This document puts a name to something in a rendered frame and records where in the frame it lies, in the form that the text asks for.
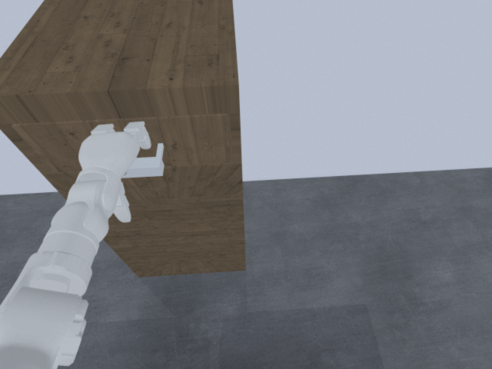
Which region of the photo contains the handle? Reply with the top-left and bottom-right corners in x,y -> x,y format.
122,143 -> 164,178

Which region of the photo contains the left robot upper arm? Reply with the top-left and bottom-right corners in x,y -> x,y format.
0,287 -> 88,369

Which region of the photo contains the robot left forearm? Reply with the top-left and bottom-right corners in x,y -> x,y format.
0,168 -> 121,323

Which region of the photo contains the cabinet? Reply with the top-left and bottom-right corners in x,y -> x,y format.
0,0 -> 246,278

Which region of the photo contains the drawer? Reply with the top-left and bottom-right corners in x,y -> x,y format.
12,113 -> 231,173

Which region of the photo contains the left robot hand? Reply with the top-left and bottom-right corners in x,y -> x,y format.
78,121 -> 151,222

